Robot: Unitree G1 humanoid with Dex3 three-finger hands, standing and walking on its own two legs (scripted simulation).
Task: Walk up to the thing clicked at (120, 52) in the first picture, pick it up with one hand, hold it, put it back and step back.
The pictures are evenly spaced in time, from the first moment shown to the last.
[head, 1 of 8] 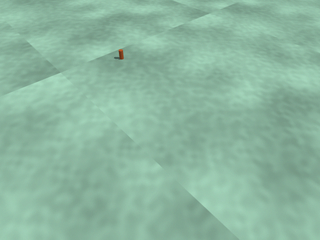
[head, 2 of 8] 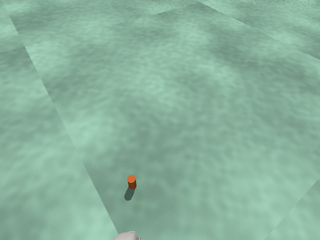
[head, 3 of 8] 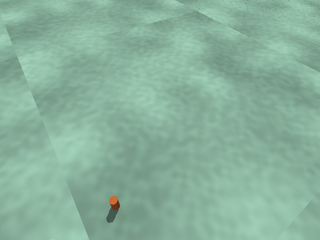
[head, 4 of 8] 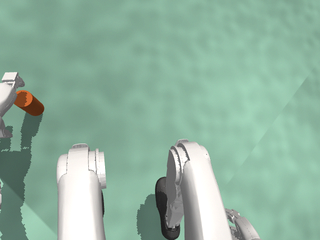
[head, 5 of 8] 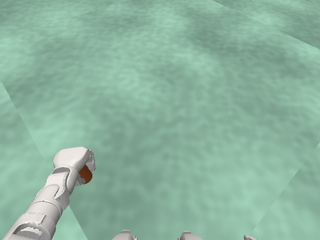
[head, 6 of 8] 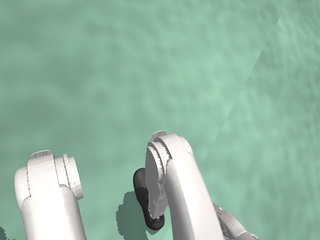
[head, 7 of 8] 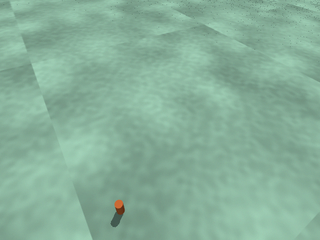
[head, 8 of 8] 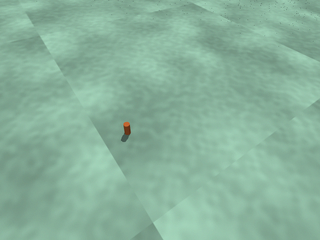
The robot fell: no
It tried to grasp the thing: yes
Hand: left
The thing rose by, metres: 0.66
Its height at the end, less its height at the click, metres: +0.00
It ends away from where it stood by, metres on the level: 0.00
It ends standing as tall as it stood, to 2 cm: yes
